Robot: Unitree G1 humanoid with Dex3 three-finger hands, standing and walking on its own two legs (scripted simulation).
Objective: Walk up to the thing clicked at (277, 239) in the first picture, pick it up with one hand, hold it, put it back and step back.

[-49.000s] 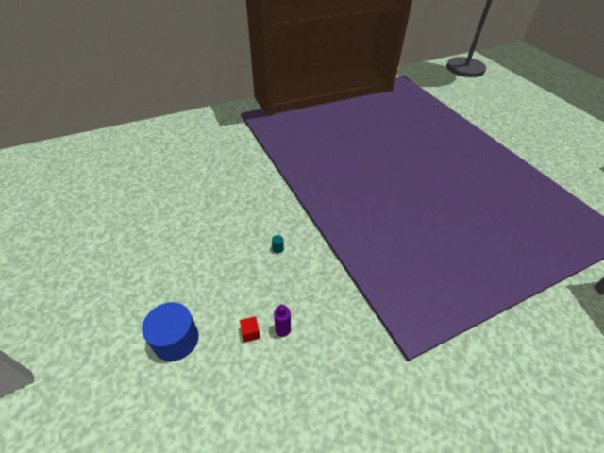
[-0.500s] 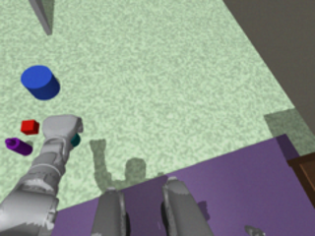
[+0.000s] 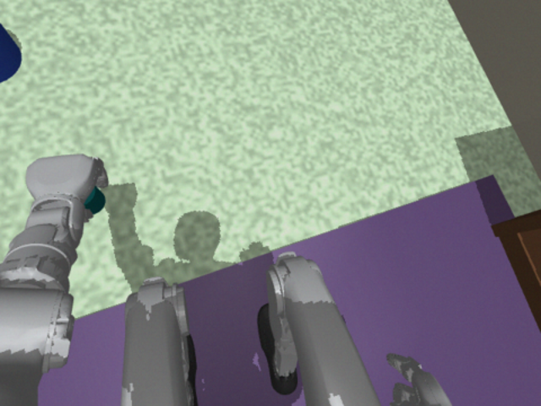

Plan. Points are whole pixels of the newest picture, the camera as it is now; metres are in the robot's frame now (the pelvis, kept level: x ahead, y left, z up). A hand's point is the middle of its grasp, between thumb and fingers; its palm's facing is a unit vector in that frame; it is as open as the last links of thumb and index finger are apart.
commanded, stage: crouch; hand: left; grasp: from above
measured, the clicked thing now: (84, 196) +0.47 +0.23 -0.20
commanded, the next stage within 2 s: lower in 0.78 s
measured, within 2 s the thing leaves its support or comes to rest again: neither
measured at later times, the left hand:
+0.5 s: hand (95, 204) +0.47 +0.22 -0.24, palm faces -0.44 -0.02 -0.90, open 7.2 cm
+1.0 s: hand (97, 205) +0.48 +0.23 -0.28, palm faces -0.47 -0.02 -0.88, open 7.1 cm
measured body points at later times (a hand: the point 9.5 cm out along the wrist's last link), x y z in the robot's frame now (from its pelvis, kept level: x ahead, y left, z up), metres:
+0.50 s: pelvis -0.01 +0.00 -0.07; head +0.23 +0.04 +0.31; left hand +0.49 +0.22 -0.19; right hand +0.01 -0.27 -0.18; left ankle +0.07 +0.11 -0.41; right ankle +0.09 -0.12 -0.41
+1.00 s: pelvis -0.01 +0.00 -0.10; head +0.24 +0.04 +0.27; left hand +0.50 +0.22 -0.23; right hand +0.00 -0.28 -0.21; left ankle +0.07 +0.11 -0.41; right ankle +0.09 -0.12 -0.41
